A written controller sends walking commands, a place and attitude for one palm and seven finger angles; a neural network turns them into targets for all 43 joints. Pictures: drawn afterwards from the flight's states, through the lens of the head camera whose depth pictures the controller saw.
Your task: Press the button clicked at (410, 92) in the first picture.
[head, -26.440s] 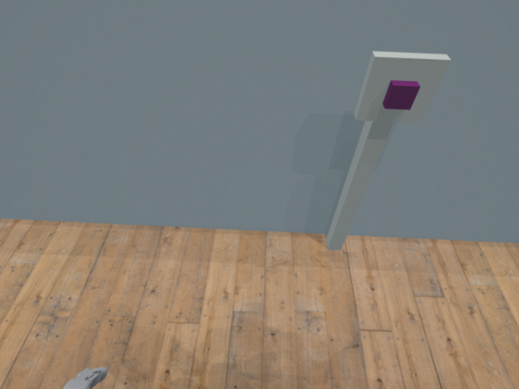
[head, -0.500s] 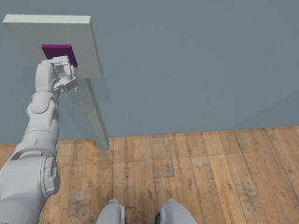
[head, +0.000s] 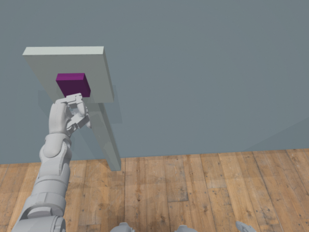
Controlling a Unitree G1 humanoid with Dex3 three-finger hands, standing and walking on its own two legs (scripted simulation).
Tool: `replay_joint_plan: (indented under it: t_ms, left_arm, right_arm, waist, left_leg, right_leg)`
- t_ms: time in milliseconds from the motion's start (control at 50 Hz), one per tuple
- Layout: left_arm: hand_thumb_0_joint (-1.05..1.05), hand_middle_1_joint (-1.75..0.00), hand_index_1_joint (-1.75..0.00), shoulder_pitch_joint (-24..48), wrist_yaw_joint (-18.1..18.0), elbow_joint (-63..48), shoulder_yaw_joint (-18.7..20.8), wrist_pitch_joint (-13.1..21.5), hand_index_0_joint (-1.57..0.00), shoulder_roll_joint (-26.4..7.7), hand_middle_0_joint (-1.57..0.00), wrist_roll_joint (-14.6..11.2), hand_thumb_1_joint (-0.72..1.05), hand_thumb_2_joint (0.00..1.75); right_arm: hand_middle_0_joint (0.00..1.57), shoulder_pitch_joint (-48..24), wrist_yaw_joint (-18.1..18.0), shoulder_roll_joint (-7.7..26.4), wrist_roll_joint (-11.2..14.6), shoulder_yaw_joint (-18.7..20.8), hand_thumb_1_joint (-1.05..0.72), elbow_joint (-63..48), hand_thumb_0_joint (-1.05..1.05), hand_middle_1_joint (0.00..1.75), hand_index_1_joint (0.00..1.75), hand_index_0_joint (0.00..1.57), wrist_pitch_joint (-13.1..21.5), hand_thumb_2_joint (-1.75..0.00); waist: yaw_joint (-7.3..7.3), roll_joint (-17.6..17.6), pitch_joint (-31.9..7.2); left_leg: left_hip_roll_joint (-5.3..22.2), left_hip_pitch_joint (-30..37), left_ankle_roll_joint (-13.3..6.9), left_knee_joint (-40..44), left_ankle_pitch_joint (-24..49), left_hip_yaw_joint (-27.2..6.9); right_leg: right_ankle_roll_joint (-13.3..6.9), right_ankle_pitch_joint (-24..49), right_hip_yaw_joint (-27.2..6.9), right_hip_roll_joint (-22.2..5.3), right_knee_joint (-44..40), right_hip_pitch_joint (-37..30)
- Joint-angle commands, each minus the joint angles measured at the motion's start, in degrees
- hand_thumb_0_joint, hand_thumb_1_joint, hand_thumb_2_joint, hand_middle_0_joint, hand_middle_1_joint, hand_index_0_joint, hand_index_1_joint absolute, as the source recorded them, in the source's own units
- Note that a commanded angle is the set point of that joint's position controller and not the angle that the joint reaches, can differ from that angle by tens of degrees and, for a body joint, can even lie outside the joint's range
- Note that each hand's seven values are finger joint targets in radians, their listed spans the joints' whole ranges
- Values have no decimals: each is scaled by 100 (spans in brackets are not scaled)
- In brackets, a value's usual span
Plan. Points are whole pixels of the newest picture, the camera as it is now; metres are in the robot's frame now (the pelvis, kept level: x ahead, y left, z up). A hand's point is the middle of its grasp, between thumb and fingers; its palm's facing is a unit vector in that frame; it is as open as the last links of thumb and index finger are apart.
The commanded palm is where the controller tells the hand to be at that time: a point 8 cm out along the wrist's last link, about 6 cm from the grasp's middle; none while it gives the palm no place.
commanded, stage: pull the fist back off the button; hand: left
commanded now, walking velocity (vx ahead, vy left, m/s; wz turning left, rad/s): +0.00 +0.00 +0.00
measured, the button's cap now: (74, 84) +0.47 +0.22 +0.10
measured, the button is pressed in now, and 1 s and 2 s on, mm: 0 0 0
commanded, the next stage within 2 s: draw the hand back to the body in 0.28 s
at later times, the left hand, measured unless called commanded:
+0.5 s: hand (83, 131) +0.34 +0.18 +0.08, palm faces +0.06 -1.00 -0.03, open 3.1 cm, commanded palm +0.30 +0.23 +0.09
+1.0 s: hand (50, 154) +0.25 +0.20 +0.14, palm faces +0.20 -0.96 -0.21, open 3.1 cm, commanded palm +0.21 +0.25 +0.15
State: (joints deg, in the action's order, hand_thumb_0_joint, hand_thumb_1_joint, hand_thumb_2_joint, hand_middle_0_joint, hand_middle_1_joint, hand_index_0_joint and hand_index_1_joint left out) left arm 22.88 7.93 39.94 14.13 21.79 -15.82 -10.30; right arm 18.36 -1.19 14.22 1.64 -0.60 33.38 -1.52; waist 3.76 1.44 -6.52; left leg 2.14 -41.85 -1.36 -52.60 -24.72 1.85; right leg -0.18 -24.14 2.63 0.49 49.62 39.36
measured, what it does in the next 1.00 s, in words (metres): stands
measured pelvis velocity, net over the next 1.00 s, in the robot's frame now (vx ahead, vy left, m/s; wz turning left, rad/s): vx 0.00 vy -0.02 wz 0.03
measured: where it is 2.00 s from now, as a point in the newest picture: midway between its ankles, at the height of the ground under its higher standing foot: outside the picture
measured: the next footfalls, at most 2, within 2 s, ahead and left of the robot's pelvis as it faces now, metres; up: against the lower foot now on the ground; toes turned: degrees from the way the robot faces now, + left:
none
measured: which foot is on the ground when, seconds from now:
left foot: down 0.00-1.00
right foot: down 0.00-1.00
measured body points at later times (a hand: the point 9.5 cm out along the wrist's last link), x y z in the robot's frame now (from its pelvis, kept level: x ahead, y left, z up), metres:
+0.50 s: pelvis +0.00 -0.01 +0.00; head +0.06 -0.01 +0.45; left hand +0.33 +0.23 +0.08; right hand +0.16 -0.25 -0.10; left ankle +0.01 +0.10 -0.69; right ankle +0.00 -0.12 -0.69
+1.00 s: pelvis +0.00 -0.02 +0.03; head +0.00 -0.03 +0.48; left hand +0.24 +0.25 +0.15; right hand +0.19 -0.25 -0.04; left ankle +0.01 +0.10 -0.69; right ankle +0.00 -0.12 -0.69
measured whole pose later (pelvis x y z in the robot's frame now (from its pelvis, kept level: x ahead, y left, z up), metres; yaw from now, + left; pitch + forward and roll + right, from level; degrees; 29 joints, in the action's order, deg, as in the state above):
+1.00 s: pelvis +0.00 -0.02 +0.03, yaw +2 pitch +2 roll -1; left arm -11.6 2.0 -3.9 10.2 6.2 -17.4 -9.0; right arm 12.1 -5.8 13.6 2.4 -1.9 32.0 4.3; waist -0.7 2.7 -3.8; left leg 1.3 -21.0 0.0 -38.3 -19.2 0.7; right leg -1.3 -20.3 3.8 0.2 37.0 18.8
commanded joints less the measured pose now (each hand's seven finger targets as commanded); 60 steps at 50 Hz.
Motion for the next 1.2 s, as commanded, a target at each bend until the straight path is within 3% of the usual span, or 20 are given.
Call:
replay_joint_plan:
  t_ms: [0,60,160,260,360,440,480,520,540,580,640,700,740,860,880,920,1020,1040,1080,1180]
  left_arm:
    - [0,-150,-150,1098,-3,-1890,165,265,-130,-894,-130,-175,90,90]
    - [0,-150,-150,436,-1,-2373,200,205,-130,-848,-130,-236,90,90]
    - [0,-150,-150,41,5,-3056,-128,144,-130,-551,-130,-248,90,90]
    - [0,-150,-150,445,-36,-2955,-158,84,-130,-562,-130,-215,90,90]
    - [0,-150,-150,463,27,-2782,-124,59,-130,-601,-130,-202,90,90]
    - [0,-150,-150,-181,114,-3527,81,-14,-130,-871,-130,-318,90,90]
    - [0,-150,-150,-534,137,-3769,202,-126,-130,-942,-130,-413,90,90]
    - [0,-150,-150,-991,160,-3723,228,-332,-130,-856,-130,-523,90,90]
    - [0,-150,-150,-1220,170,-3522,322,-454,-130,-921,-130,-575,90,90]
    - [0,-150,-150,-1173,201,-3566,292,-649,-130,-883,-130,-595,90,90]
    - [0,-150,-150,-1246,254,-3890,198,-852,-130,-829,-130,-624,90,90]
    - [0,-150,-150,-1227,277,-4667,130,-806,-130,-819,-130,-641,90,90]
    - [0,-150,-150,-1293,297,-5033,60,-741,-130,-838,-130,-662,90,90]
    - [0,-150,-150,-2160,334,-5185,429,-1045,-130,-1023,-130,-759,90,90]
    - [0,-150,-150,-2048,-385,-5552,492,-1093,-130,-1747,-130,44,90,90]
    - [0,-150,-150,-2784,-824,-5461,63,-1304,-130,-981,-130,156,90,90]
    - [0,-150,-150,-3057,-1259,-6295,61,-1469,-130,-1056,-130,442,90,90]
    - [0,-150,-150,-3110,-1300,-6364,22,-1493,-130,-1062,-130,475,90,90]
    - [0,-150,-150,-3029,-1414,-6676,69,-1508,-130,-1123,-130,545,90,90]
    - [0,-150,-150,-3527,-1541,-7054,187,-1536,-130,-1105,-130,619,90,90]
  right_arm:
    - [20,97,-26,844,39,352,-90,-691,0,30,30,20,220,-90]
    - [20,-15,-41,798,54,359,-90,-780,0,30,30,20,247,-90]
    - [20,-166,-59,754,43,355,-90,-806,0,30,30,20,333,-90]
    - [20,-300,-143,771,16,327,-90,-678,0,30,30,20,395,-90]
    - [20,-412,-179,745,13,280,-90,-674,0,30,30,20,443,-90]
    - [20,-554,-182,718,49,268,-90,-910,0,30,30,20,490,-90]
    - [20,-631,-189,676,75,230,-90,-980,0,30,30,20,509,-90]
    - [20,-682,-195,666,115,213,-90,-1030,0,30,30,20,520,-90]
    - [20,-687,-211,701,127,210,-90,-1038,0,30,30,20,517,-90]
    - [20,-750,-248,719,163,200,-90,-1058,0,30,30,20,516,-90]
    - [20,-839,-287,732,188,183,-90,-1130,0,30,30,20,575,-90]
    - [20,-897,-326,689,180,174,-90,-1164,0,30,30,20,716,-90]
    - [20,-914,-355,673,179,150,-90,-1162,0,30,30,20,812,-90]
    - [20,-1054,-402,647,199,102,-90,-1154,0,30,30,20,995,-90]
    - [20,-1282,-492,594,115,169,-90,-1080,0,30,30,20,928,-90]
    - [20,-1289,-514,492,76,91,-90,-1087,0,30,30,20,896,-90]
    - [20,-1351,-519,482,16,44,-90,-983,0,30,30,20,822,-90]
    - [20,-1393,-522,505,-1,44,-90,-967,0,30,30,20,846,-90]
    - [20,-1397,-533,495,-32,28,-90,-933,0,30,30,20,884,-90]
    - [20,-1439,-513,463,-96,19,-90,-847,0,30,30,20,958,-90]
  waist:
    - [-106,74,-1901]
    - [-194,169,-1920]
    - [-112,187,-1810]
    - [19,-21,-1557]
    - [-94,185,-1664]
    - [-323,386,-2223]
    - [-396,329,-2131]
    - [-408,75,-1688]
    - [-380,-353,-1418]
    - [-325,-431,-1017]
    - [-315,-213,-800]
    - [-342,190,-1062]
    - [-302,180,-1069]
    - [-487,-19,-746]
    - [-624,-138,-431]
    - [-529,-235,-11]
    - [-534,186,-157]
    - [-531,-17,-38]
    - [-526,258,-78]
    - [-605,105,-42]
  left_leg:
    - [-100,1634,33,665,2330,-284]
    - [-106,1717,32,670,2660,-241]
    - [-86,1878,44,640,2751,-283]
    - [-142,1615,29,602,2120,-310]
    - [-192,1573,31,603,1930,-305]
    - [-199,1936,14,749,2282,-278]
    - [-202,1893,16,883,2323,-244]
    - [-206,1742,0,1012,2070,-200]
    - [-205,1516,-24,1076,1838,-212]
    - [-222,1463,-38,1214,1518,-173]
    - [-236,1592,-51,1335,1290,-174]
    - [-238,2032,-53,1410,1447,-197]
    - [-220,2170,-62,1442,1466,-237]
    - [-253,2167,-47,1688,1297,-230]
    - [-247,2224,-69,1900,1221,-174]
    - [-236,2323,-67,2050,1082,-187]
    - [-195,3002,-70,2404,1506,-165]
    - [-171,3023,-78,2469,1501,-182]
    - [-181,3247,-69,2607,1544,-203]
    - [-170,3512,-58,2838,1924,-208]
  right_leg:
    - [-99,2243,-5,177,-465,-923]
    - [-96,2543,-30,148,-461,-1095]
    - [-73,2538,5,135,-456,-1005]
    - [-59,2262,-19,95,-475,-867]
    - [-93,2101,-51,64,-468,-945]
    - [-121,2394,-66,84,-547,-1524]
    - [-109,2578,-60,71,-631,-1786]
    - [-76,2488,-38,85,-801,-1800]
    - [-51,2342,-54,82,-920,-1879]
    - [-8,2124,-89,56,-1103,-1772]
    - [-18,1745,-114,41,-1299,-1749]
    - [-43,1834,-111,48,-1338,-1844]
    - [-52,1786,-89,59,-1387,-1886]
    - [-24,1616,-95,18,-1627,-2109]
    - [-65,1388,-380,-165,-2052,-2119]
    - [-36,1124,-279,-193,-2201,-2078]
    - [-74,1529,-191,-156,-2430,-2589]
    - [-67,1490,-184,-123,-2531,-2594]
    - [-85,1532,-172,-138,-2596,-2717]
    - [-89,1862,-91,-133,-2699,-3050]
